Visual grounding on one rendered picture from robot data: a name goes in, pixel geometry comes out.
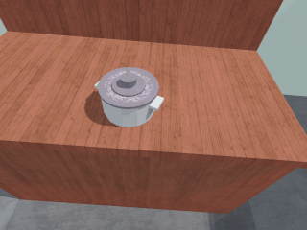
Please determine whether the pot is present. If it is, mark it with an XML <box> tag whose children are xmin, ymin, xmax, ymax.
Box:
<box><xmin>94</xmin><ymin>81</ymin><xmax>164</xmax><ymax>127</ymax></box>

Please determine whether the table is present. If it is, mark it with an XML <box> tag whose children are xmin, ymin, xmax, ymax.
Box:
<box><xmin>0</xmin><ymin>0</ymin><xmax>307</xmax><ymax>214</ymax></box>

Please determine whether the knob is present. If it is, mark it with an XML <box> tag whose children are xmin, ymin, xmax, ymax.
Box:
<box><xmin>120</xmin><ymin>73</ymin><xmax>137</xmax><ymax>87</ymax></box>

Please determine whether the lid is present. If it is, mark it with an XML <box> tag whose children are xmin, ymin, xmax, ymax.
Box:
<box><xmin>98</xmin><ymin>67</ymin><xmax>159</xmax><ymax>109</ymax></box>

